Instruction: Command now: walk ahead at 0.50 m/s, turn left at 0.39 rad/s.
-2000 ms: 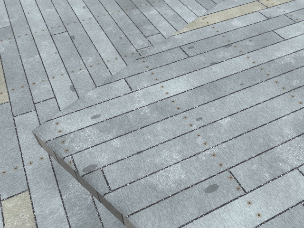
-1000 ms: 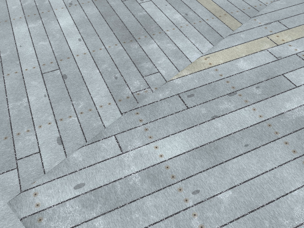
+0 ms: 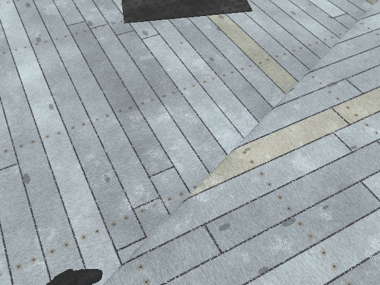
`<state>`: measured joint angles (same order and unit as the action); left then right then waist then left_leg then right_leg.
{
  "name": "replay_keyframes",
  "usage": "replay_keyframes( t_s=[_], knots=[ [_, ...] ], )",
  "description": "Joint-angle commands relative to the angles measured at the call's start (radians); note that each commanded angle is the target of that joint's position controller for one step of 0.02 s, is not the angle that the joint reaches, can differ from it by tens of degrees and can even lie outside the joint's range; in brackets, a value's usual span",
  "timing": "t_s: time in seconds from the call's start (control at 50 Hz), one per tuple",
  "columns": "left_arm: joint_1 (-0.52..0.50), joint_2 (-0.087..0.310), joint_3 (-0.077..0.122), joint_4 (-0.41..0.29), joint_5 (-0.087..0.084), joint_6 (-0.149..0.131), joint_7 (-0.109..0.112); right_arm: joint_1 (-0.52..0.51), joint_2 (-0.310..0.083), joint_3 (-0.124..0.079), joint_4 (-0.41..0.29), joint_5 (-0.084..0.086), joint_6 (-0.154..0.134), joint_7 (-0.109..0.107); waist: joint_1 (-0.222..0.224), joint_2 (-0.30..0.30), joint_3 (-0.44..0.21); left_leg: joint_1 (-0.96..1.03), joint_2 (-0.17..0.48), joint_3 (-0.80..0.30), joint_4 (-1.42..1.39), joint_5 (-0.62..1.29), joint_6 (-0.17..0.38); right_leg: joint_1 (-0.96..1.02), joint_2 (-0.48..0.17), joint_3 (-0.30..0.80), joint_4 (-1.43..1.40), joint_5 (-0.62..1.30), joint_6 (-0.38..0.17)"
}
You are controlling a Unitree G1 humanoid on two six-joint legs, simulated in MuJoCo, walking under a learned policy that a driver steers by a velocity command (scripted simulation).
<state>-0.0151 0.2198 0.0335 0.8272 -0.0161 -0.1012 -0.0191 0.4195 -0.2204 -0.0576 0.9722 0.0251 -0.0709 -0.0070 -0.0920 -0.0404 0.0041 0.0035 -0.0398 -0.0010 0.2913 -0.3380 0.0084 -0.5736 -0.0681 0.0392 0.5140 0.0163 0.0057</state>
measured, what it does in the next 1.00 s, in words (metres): walks ahead, turning left: right foot, then left foot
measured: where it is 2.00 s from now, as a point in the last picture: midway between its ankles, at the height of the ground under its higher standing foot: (145, 143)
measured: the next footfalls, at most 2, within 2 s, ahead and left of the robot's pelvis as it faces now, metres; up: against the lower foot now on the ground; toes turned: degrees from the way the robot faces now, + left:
right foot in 0.04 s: +0.21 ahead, -0.14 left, +0.00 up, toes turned +1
left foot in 0.58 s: +0.40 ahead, +0.17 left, +0.00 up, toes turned +24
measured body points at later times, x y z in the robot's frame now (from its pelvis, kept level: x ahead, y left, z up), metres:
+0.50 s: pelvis +0.25 +0.01 +0.00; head +0.28 +0.02 +0.45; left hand +0.18 +0.28 -0.14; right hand +0.52 -0.16 -0.09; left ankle +0.37 +0.18 -0.70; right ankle +0.17 -0.14 -0.73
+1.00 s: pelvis +0.49 +0.12 +0.00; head +0.50 +0.13 +0.45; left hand +0.53 +0.42 -0.12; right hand +0.64 -0.12 -0.12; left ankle +0.36 +0.16 -0.74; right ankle +0.71 +0.01 -0.67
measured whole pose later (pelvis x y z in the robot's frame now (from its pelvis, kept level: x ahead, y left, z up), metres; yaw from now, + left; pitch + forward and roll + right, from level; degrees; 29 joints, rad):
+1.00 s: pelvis +0.49 +0.12 +0.00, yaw +19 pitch +1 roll +2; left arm 0.18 0.27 0.08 0.87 -0.02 -0.06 -0.03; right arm 0.31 -0.23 -0.08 0.84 -0.01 -0.09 0.00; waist -0.03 -0.06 -0.03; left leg 0.03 -0.08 0.09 0.26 -0.31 0.07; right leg -0.74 -0.09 0.11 0.87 0.11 -0.03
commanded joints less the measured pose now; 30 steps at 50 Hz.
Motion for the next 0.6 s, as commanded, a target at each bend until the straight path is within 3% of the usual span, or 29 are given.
replay_keyframes(
  t_s=[0.02, 0.04, 0.06, 0.08, 0.1, 0.12, 0.14, 0.16, 0.18, 0.24, 0.3, 0.38, 0.48, 0.52, 0.54, 0.56, 0.58, 0.6],
  knots=[
    [0.093, 0.161, 0.058, -0.026, 0.001, -0.027, 0.001, -0.048, -0.170, -0.043, -0.061, -0.002, 0.008, -0.015, 0.138, 0.132, -0.026, -0.075, 0.236, -0.171, 0.101, 0.431, 0.140, 0.231, 0.031, -0.017, -0.053, -0.083, -0.031],
    [0.262, 0.211, 0.080, 0.016, 0.013, -0.032, 0.008, -0.061, -0.129, -0.030, -0.081, -0.012, 0.010, -0.014, 0.206, 0.106, -0.152, -0.171, 0.173, -0.131, 0.318, 0.415, 0.107, 0.481, -0.029, 0.026, -0.010, -0.065, -0.071],
    [0.402, 0.306, 0.104, 0.031, 0.033, -0.030, 0.016, 0.012, -0.034, -0.008, -0.116, -0.018, 0.004, -0.014, 0.208, -0.089, -0.319, -0.498, 0.034, -0.033, 0.700, 0.129, 0.037, 0.866, -0.268, 0.331, -0.014, -0.131, -0.177],
    [0.434, 0.286, 0.098, 0.038, 0.029, -0.024, 0.011, 0.065, -0.015, 0.002, -0.128, 0.003, -0.011, -0.011, 0.195, -0.307, -0.423, -0.704, -0.013, -0.094, 0.931, -0.257, 0.022, 0.974, -0.378, 0.696, -0.172, -0.297, -0.267],
    [0.365, 0.198, 0.073, 0.020, 0.022, -0.023, 0.013, 0.015, -0.117, -0.026, -0.129, 0.022, -0.015, -0.011, 0.190, -0.191, -0.301, -0.791, 0.048, -0.149, 1.043, -0.211, 0.028, 0.872, -0.350, 0.618, -0.199, -0.404, -0.232],
    [0.303, 0.148, 0.059, 0.008, 0.016, -0.020, 0.016, -0.056, -0.137, -0.033, -0.147, 0.024, -0.012, -0.012, 0.180, -0.111, -0.192, -0.807, 0.095, -0.118, 1.052, -0.123, 0.036, 0.732, -0.322, 0.459, -0.211, -0.389, -0.194],
    [0.236, 0.118, 0.049, 0.012, 0.020, -0.017, 0.014, -0.107, -0.132, -0.038, -0.157, 0.013, -0.004, -0.015, 0.153, -0.031, -0.103, -0.758, 0.131, -0.104, 1.004, -0.046, 0.042, 0.575, -0.266, 0.333, -0.252, -0.309, -0.163],
    [0.203, 0.105, 0.046, 0.016, 0.030, -0.017, 0.015, -0.086, -0.111, -0.044, -0.163, 0.011, 0.007, -0.016, 0.114, -0.087, -0.074, -0.712, 0.163, -0.112, 0.961, 0.011, 0.040, 0.492, -0.252, 0.256, -0.279, -0.250, -0.167],
    [0.185, 0.091, 0.045, 0.021, 0.033, -0.017, 0.013, -0.071, -0.097, -0.046, -0.163, 0.009, 0.021, -0.013, 0.096, -0.098, -0.050, -0.662, 0.183, -0.108, 0.936, 0.032, 0.038, 0.429, -0.228, 0.186, -0.307, -0.208, -0.165],
    [0.197, 0.117, 0.058, 0.045, 0.031, -0.028, 0.018, -0.107, -0.077, -0.049, -0.194, 0.008, 0.052, -0.011, 0.084, -0.053, -0.005, -0.680, 0.192, -0.101, 0.864, 0.102, 0.032, 0.390, -0.224, 0.059, -0.357, -0.093, -0.182],
    [0.226, 0.152, 0.072, 0.062, 0.034, -0.025, 0.028, -0.177, -0.068, -0.046, -0.226, -0.004, 0.058, -0.003, 0.092, -0.017, 0.014, -0.720, 0.188, -0.101, 0.713, 0.226, 0.023, 0.425, -0.221, -0.038, -0.367, -0.012, -0.181],
    [0.259, 0.184, 0.081, 0.069, 0.025, -0.012, 0.039, -0.326, -0.061, -0.036, -0.278, -0.003, 0.051, 0.027, 0.140, -0.005, 0.055, -0.702, 0.172, -0.032, 0.503, 0.355, 0.034, 0.463, -0.209, -0.150, -0.370, 0.007, -0.156],
    [0.315, 0.231, 0.099, 0.087, 0.002, 0.016, 0.044, -0.420, -0.066, -0.037, -0.347, -0.002, 0.051, 0.059, 0.159, -0.021, 0.070, -0.657, 0.125, 0.053, 0.388, 0.260, 0.066, 0.580, -0.232, -0.225, -0.281, 0.120, -0.130],
    [0.287, 0.253, 0.107, 0.081, -0.009, 0.027, 0.045, -0.348, -0.099, -0.054, -0.347, 0.000, 0.051, 0.062, 0.098, -0.056, 0.020, -0.536, 0.071, 0.098, 0.409, 0.143, 0.102, 0.597, -0.241, -0.252, -0.147, 0.442, -0.118],
    [0.265, 0.263, 0.110, 0.073, -0.016, 0.033, 0.048, -0.254, -0.131, -0.072, -0.327, 0.003, 0.052, 0.061, 0.041, -0.062, -0.025, -0.418, 0.023, 0.128, 0.370, 0.124, 0.127, 0.595, -0.226, -0.273, -0.013, 0.581, -0.104],
    [0.254, 0.255, 0.104, 0.069, -0.020, 0.038, 0.048, -0.088, -0.196, -0.108, -0.283, 0.003, 0.056, 0.050, -0.049, -0.024, -0.103, -0.191, -0.023, 0.124, 0.253, 0.188, 0.170, 0.534, -0.177, -0.300, 0.219, 0.544, -0.063],
    [0.285, 0.192, 0.084, 0.048, 0.023, 0.034, 0.048, 0.023, -0.299, -0.138, -0.261, -0.001, 0.064, 0.028, -0.060, 0.152, -0.187, 0.102, 0.156, -0.168, 0.252, 0.248, 0.235, 0.244, -0.127, -0.303, 0.562, 0.088, -0.014],
    [0.342, 0.095, 0.050, -0.021, 0.036, -0.004, 0.032, -0.056, -0.373, -0.136, -0.303, 0.008, 0.045, 0.031, 0.060, 0.349, -0.299, 0.362, 0.348, -0.753, 0.082, 0.063, 0.442, -0.157, 0.091, -0.123, 0.883, -0.612, 0.029]
  ],
)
